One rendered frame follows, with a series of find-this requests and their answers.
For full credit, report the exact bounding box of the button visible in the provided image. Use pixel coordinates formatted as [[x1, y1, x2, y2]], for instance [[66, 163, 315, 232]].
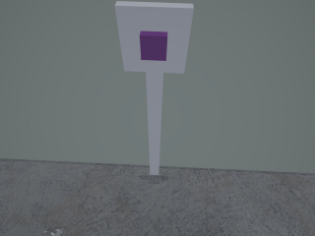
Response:
[[140, 30, 168, 61]]

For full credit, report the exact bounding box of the panel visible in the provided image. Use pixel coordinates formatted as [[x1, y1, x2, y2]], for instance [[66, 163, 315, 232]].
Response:
[[114, 1, 194, 175]]

